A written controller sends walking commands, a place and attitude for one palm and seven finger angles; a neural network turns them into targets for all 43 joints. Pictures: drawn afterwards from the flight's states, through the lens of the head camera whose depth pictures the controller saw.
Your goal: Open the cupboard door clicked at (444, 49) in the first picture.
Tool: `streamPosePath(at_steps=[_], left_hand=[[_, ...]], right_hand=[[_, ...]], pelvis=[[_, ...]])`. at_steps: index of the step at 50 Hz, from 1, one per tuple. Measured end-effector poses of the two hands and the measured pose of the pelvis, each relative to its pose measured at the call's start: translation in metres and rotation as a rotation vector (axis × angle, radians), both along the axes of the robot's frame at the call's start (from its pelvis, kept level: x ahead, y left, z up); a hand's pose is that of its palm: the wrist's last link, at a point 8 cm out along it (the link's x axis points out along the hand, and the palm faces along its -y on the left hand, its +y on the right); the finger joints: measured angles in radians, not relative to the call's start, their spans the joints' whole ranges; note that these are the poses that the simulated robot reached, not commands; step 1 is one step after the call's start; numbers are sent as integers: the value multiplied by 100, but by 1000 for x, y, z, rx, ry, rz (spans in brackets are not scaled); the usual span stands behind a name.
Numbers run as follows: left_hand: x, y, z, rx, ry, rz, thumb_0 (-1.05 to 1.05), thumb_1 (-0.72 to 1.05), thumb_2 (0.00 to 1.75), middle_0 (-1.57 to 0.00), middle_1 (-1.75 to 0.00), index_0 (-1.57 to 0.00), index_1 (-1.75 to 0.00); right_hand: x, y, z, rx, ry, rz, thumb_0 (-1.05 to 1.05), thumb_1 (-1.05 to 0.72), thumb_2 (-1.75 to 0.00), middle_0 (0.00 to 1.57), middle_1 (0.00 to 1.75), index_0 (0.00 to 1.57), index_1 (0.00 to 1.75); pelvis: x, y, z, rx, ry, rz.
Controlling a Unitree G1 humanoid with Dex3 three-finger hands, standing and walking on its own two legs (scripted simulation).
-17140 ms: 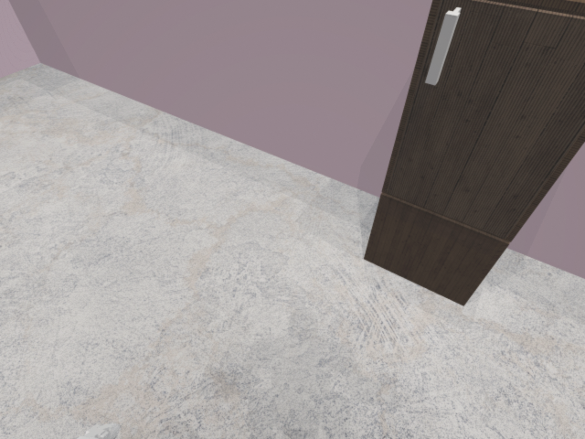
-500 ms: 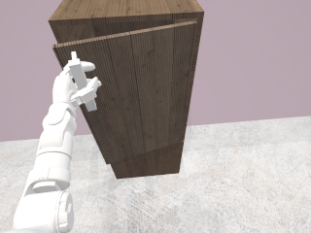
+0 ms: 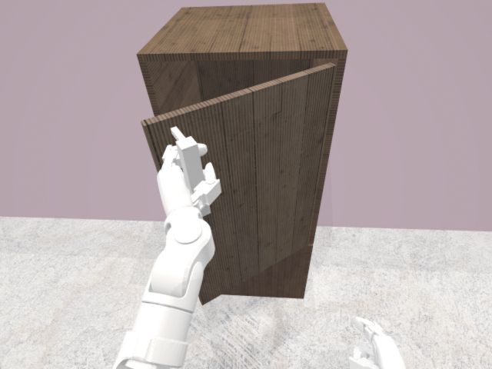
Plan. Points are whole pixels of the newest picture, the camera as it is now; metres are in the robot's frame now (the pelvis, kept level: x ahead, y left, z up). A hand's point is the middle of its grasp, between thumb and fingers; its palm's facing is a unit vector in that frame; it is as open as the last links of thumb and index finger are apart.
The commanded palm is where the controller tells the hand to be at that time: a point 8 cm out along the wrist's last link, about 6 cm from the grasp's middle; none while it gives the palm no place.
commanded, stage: pull the door open along its arc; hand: left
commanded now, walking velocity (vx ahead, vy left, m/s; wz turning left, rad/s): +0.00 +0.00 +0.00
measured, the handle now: (189, 173) +0.38 +0.13 +0.16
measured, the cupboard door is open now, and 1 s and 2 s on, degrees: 35 42 44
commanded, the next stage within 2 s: open thumb and fingers to let go in 0.14 s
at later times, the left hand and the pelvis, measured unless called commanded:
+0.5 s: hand (221, 197) +0.32 +0.06 +0.16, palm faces +0.37 -0.93 +0.00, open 7.5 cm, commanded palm +0.27 +0.09 +0.16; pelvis -0.01 +0.00 +0.00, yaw +1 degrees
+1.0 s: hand (225, 200) +0.32 +0.06 +0.16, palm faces +0.32 -0.95 -0.01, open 14.9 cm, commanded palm +0.27 +0.09 +0.16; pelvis -0.02 +0.02 +0.00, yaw +0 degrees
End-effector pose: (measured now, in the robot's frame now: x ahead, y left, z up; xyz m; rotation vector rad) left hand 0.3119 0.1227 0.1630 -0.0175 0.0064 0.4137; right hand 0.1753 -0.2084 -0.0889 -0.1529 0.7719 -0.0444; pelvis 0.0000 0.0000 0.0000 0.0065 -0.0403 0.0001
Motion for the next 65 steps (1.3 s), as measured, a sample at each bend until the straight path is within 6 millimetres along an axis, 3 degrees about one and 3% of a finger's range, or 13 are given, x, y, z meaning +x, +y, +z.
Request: streamPosePath(at_steps=[11,21,29,38,44,52,59,65], left_hand=[[-40,-37,-1,19,-29,-120,-2,66,70,-37,-135,-37,-135],[-29,-23,0,13,5,-32,-1,56,74,-38,-134,-38,-133],[-31,-18,0,30,-8,-56,0,24,61,-35,-129,-36,-128],[-28,-22,0,20,-2,-86,0,-27,40,-32,-121,-31,-121],[-28,-19,0,23,2,-75,0,-42,33,-28,-106,-28,-105],[-33,-25,0,31,-4,-101,-1,-48,30,-24,-73,-24,-72],[-35,-25,0,23,0,-98,-1,-49,30,-33,-58,-32,-60],[-39,-11,-4,129,-59,-393,-1,-49,30,-28,-46,-21,-47]], right_hand=[[-7,-8,-8,29,40,2,1,-90,-90,20,30,20,30],[9,8,0,20,17,50,1,-90,-90,20,30,19,30],[11,23,2,34,-1,67,1,-90,-90,20,30,20,30],[-5,34,-3,36,30,56,1,-90,-90,20,30,20,30],[-17,36,-6,36,55,47,1,-90,-90,20,30,20,30],[-26,37,-8,37,67,42,1,-90,-90,20,30,20,30],[-26,38,-7,31,61,49,1,-90,-90,20,30,20,30],[-31,35,1,0,47,47,1,-90,-90,20,30,20,30]], pelvis=[[1,-5,0,1,-28,6],[-7,-3,0,-5,-31,20],[-10,6,-1,-4,-29,20],[-15,16,-1,-11,-34,12],[-18,21,-1,-14,-33,4],[-23,24,-2,-17,-36,2],[-28,24,-2,-21,-41,6],[-34,22,-1,-8,-55,18]])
